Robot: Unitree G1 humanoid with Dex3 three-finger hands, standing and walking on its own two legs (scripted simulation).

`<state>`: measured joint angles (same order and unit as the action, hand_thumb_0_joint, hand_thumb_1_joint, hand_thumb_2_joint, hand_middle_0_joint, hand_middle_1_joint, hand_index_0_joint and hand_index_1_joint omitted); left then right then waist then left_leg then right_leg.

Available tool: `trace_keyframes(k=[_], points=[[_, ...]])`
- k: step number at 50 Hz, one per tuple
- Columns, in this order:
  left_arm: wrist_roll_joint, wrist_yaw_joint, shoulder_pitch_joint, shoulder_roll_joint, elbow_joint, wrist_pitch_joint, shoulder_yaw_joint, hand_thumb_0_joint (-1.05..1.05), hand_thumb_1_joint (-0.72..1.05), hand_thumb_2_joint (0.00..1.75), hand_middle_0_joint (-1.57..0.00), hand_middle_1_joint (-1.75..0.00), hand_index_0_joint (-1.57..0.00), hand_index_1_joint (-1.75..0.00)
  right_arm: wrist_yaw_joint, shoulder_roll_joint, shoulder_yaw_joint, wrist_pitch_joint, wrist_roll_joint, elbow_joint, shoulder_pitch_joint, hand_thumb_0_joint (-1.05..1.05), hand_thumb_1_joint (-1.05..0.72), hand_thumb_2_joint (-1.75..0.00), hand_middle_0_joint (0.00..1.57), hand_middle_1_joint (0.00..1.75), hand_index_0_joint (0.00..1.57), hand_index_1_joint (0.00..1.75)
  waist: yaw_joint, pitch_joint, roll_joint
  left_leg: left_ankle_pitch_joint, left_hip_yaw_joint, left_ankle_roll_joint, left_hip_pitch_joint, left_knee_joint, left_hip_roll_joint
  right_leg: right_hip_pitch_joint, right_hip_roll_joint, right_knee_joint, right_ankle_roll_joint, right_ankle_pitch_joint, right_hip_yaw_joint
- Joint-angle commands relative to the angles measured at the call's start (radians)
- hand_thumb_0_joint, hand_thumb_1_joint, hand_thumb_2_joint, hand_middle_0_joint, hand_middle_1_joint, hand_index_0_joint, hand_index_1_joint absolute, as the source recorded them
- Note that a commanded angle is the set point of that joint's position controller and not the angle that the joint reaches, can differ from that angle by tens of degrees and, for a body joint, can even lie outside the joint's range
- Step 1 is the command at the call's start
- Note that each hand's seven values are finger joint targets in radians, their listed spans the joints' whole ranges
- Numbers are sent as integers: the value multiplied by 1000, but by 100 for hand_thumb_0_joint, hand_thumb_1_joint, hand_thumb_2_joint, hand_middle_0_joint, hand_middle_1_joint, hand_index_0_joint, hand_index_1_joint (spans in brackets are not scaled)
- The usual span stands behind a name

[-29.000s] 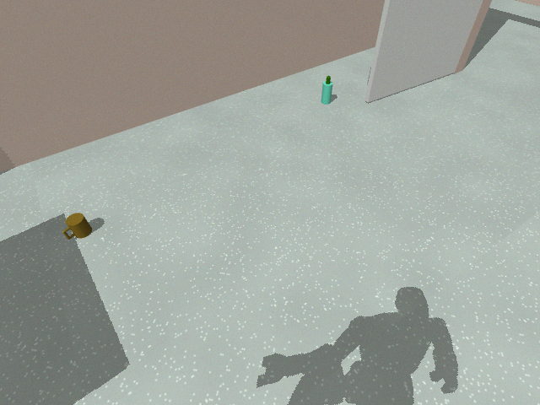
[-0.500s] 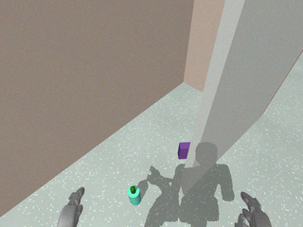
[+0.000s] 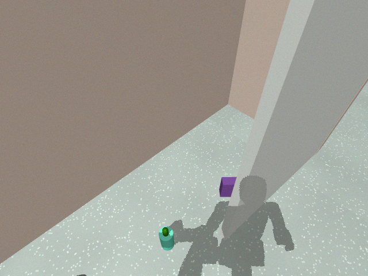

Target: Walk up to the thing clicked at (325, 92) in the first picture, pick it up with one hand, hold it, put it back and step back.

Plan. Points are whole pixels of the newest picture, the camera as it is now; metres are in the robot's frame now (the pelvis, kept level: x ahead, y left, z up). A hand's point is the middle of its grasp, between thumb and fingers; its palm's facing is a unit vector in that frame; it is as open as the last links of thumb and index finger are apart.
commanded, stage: stand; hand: left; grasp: from the side
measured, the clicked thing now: (166, 236) +0.43 +0.14 -0.65
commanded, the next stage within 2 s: step back in 1.82 s
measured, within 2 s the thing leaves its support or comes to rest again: neither
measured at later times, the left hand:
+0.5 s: hand out of the picture +0.02 +0.25 -0.13, palm faces +0.00 -0.93 -0.36, open 7.4 cm
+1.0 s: hand out of the picture +0.06 +0.24 -0.13, palm faces -0.02 -0.94 -0.34, open 7.4 cm
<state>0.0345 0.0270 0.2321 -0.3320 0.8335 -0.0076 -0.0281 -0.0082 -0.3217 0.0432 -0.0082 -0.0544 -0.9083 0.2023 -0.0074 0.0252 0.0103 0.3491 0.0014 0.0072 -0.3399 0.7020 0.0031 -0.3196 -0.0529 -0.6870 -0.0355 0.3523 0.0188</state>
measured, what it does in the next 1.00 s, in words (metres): stands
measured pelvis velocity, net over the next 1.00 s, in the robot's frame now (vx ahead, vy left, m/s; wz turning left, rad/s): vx -0.01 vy -0.01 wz -0.01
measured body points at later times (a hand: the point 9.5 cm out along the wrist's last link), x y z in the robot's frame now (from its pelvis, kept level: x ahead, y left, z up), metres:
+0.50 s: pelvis -0.02 +0.00 +0.02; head -0.03 -0.01 +0.47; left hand +0.02 +0.30 -0.11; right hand +0.05 -0.29 -0.12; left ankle +0.02 +0.12 -0.72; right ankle +0.01 -0.14 -0.72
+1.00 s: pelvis -0.01 -0.01 +0.03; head -0.01 -0.02 +0.48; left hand +0.06 +0.28 -0.11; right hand +0.04 -0.31 -0.11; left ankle +0.02 +0.12 -0.72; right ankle +0.01 -0.14 -0.72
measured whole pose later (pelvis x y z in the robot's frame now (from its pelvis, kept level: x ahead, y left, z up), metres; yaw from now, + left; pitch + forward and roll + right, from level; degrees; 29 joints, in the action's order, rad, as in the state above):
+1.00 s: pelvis -0.01 -0.01 +0.03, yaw +0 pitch -3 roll +0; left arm 0.02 0.01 0.12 -0.32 1.15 0.01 -0.01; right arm 0.00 -0.33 0.01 0.00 -0.02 -1.15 0.14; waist 0.01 0.06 -0.01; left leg 0.16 0.00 -0.01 -0.14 0.36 0.01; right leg -0.13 -0.04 -0.36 -0.02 0.17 0.02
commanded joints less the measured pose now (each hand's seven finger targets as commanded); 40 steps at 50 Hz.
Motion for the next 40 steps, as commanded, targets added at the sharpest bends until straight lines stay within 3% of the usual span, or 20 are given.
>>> trace_keyframes(k=[1,2,4,5,8,11,15,18,21,24,26,28,30,37,40], points=[[-1,8,-30,-148,-1,41,-34,0,90,90,-20,-30,-20,-30,-14,-163,32,-35,11,36,-62,0,-90,-90,20,30,20,30,-18,-81,-50,-230,-122,42,81,-234,82,117,-45,172,62,-220,-53],[-1,9,-41,-160,20,40,-33,0,90,90,-20,-30,-20,-30,-15,-161,28,-31,15,19,-65,0,-90,-90,20,30,20,30,-12,-51,-23,-223,-114,35,84,-246,76,112,-52,203,65,-215,-63],[-5,10,-56,-164,55,38,-31,0,90,90,-20,-30,-20,-30,-18,-173,26,-30,18,-13,-50,0,-90,-90,20,30,20,30,-5,-72,-33,-303,-108,32,143,-257,82,138,-60,218,62,-274,-61],[-5,10,-57,-166,72,34,-27,0,90,90,-20,-30,-20,-30,-18,-176,24,-28,19,-28,-53,0,-90,-90,20,30,20,30,-7,-44,-39,-262,-113,27,136,-289,85,129,-54,235,59,-224,-56],[-7,9,-69,-175,119,32,-23,0,90,90,-20,-30,-20,-30,-19,-183,23,-25,24,-60,-68,0,-90,-90,20,30,20,30,-5,-38,-30,-261,-111,25,173,-324,91,147,-60,277,55,-214,-58],[-8,6,-82,-177,158,29,-18,0,90,90,-20,-30,-20,-30,-19,-192,21,-21,26,-95,-70,0,-90,-90,20,30,20,30,-2,-9,-38,-179,-120,21,160,-383,95,162,-57,308,48,-178,-54],[-4,2,-68,-185,204,25,-15,0,90,90,-20,-30,-20,-30,-13,-199,22,-10,27,-114,-97,0,-90,-90,20,30,20,30,-11,61,-40,19,-144,18,100,-452,100,143,-46,332,42,-75,-45],[-4,0,-71,-181,222,31,-12,0,90,90,-20,-30,-20,-30,-10,-189,22,-13,29,-132,-88,0,-90,-90,20,30,20,30,-5,23,-17,-50,-129,16,148,-438,97,151,-62,354,47,-92,-62],[-4,0,-87,-187,231,34,-14,0,90,90,-20,-30,-20,-30,-8,-189,21,-13,28,-143,-90,0,-90,-90,20,30,20,30,-2,38,-18,-32,-123,13,129,-439,92,149,-62,371,42,-72,-66],[-6,0,-85,-185,245,37,-11,0,90,90,-20,-30,-20,-30,-6,-181,19,-13,31,-151,-104,0,-90,-90,20,30,20,30,-4,34,4,-94,-114,12,164,-425,91,136,-70,393,44,-67,-74],[-6,0,-97,-197,246,39,-13,0,90,90,-20,-30,-20,-30,-2,-180,17,-9,31,-162,-83,0,-90,-90,20,30,20,30,4,46,12,-73,-104,12,157,-418,83,122,-75,416,40,-18,-87],[-8,0,-105,-197,245,39,-14,0,90,90,-20,-30,-20,-30,-1,-184,18,-9,32,-161,-88,0,-90,-90,20,30,20,30,6,29,4,-107,-100,14,172,-406,85,129,-81,421,44,-36,-93],[-10,-1,-112,-209,248,36,-17,0,90,90,-20,-30,-20,-30,-1,-187,16,-8,32,-168,-83,0,-90,-90,20,30,20,30,9,41,-1,-64,-103,12,166,-416,85,111,-79,427,45,5,-97],[-12,-3,-114,-199,256,38,-14,0,90,90,-20,-30,-20,-30,-3,-191,10,-13,33,-174,-95,0,-90,-90,20,30,20,30,1,3,-2,-165,-100,14,188,-413,99,155,-79,409,45,-105,-87],[-15,-4,-117,-203,261,35,-15,0,90,90,-20,-30,-20,-30,-3,-200,8,-10,35,-181,-92,0,-90,-90,20,30,20,30,1,21,-14,-130,-97,14,172,-422,98,157,-77,413,46,-91,-89]])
